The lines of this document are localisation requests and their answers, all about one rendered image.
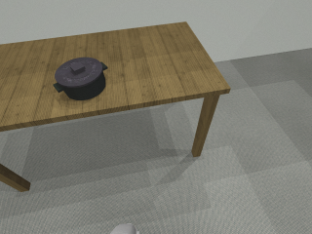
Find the knob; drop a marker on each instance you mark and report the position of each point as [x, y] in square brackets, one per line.
[77, 67]

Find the pot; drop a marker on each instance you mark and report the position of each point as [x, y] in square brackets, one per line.
[86, 92]

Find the table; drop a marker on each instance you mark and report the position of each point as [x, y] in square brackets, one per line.
[146, 66]

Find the left robot thigh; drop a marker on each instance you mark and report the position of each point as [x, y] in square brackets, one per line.
[125, 228]

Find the lid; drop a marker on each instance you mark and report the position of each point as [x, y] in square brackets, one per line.
[68, 79]

